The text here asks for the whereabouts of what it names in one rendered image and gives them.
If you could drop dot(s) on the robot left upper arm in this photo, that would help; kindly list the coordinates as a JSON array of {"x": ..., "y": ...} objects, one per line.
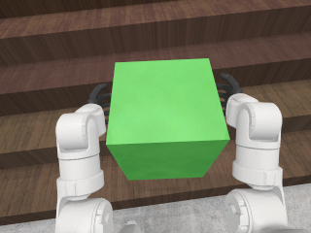
[{"x": 90, "y": 215}]

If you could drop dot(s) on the robot left hand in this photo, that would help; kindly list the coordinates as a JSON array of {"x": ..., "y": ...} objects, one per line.
[{"x": 94, "y": 98}]

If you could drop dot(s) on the left robot shin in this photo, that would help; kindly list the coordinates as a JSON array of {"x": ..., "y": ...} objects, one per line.
[{"x": 132, "y": 222}]

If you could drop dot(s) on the robot right hand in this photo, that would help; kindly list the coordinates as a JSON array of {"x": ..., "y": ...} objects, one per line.
[{"x": 231, "y": 89}]

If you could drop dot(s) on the robot right upper arm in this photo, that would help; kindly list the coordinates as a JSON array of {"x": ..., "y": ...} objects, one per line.
[{"x": 249, "y": 210}]

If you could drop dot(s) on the robot right forearm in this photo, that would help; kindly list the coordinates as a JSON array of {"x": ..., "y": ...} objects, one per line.
[{"x": 258, "y": 139}]

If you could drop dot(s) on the carton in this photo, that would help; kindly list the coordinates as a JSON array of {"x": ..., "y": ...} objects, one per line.
[{"x": 166, "y": 120}]

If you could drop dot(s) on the robot left forearm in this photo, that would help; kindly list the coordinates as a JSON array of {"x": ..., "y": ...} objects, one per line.
[{"x": 77, "y": 140}]

